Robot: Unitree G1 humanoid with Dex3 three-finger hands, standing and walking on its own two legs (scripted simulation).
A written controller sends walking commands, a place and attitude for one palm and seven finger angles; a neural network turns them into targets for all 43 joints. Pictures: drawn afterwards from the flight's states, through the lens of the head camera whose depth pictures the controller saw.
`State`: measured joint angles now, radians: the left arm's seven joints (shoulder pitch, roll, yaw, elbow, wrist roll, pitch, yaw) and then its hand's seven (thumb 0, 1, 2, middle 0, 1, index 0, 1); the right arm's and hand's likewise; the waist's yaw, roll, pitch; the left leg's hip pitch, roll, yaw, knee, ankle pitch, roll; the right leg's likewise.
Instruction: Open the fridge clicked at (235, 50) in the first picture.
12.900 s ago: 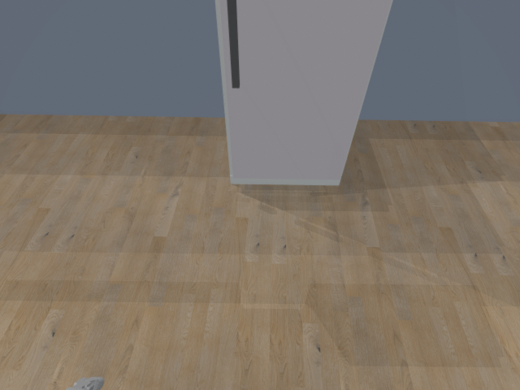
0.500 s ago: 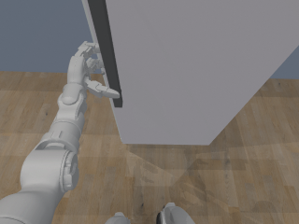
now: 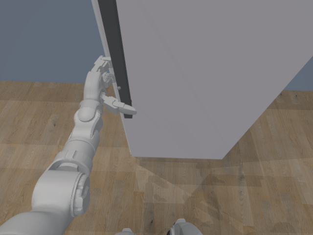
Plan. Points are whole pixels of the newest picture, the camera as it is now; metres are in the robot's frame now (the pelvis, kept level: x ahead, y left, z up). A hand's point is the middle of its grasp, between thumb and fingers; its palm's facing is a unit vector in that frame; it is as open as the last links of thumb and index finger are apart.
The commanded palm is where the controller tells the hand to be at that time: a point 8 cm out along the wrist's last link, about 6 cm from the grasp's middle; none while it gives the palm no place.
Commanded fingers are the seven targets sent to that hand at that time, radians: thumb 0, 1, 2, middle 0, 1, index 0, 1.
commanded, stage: slide the fingers in behind the handle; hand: left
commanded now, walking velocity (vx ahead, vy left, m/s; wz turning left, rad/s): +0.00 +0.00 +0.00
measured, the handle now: (120, 59) +0.52 +0.07 +0.13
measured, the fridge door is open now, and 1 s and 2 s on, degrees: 0 0 0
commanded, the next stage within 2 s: grip the handle and tug to test in 1.08 s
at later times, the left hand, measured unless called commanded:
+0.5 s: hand (127, 89) +0.46 +0.06 +0.09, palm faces -0.10 -0.99 -0.02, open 14.0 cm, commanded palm +0.44 +0.11 +0.09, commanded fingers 0.00 -0.50 0.30 -0.30 -1.20 -0.30 -1.20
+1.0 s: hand (127, 89) +0.47 +0.06 +0.08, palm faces -0.10 -0.99 -0.02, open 14.0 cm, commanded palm +0.44 +0.11 +0.09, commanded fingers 0.00 -0.50 0.30 -0.30 -1.20 -0.30 -1.20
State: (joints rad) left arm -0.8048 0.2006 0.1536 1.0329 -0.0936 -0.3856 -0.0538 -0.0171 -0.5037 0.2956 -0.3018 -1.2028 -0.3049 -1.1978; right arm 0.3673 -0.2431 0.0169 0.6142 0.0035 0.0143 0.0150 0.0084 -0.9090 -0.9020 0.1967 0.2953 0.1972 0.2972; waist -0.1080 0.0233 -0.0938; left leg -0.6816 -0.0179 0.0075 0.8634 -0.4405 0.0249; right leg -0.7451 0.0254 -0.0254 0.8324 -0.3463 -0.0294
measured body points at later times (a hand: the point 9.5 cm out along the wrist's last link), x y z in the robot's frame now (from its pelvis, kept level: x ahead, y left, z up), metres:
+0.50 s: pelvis +0.00 +0.00 +0.00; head +0.08 -0.01 +0.44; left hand +0.46 +0.11 +0.09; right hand +0.04 -0.25 -0.13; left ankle -0.02 +0.10 -0.70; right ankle +0.03 -0.10 -0.70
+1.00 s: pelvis +0.00 +0.00 +0.00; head +0.08 -0.01 +0.44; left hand +0.47 +0.11 +0.09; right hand +0.04 -0.26 -0.12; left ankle -0.02 +0.10 -0.70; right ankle +0.03 -0.10 -0.70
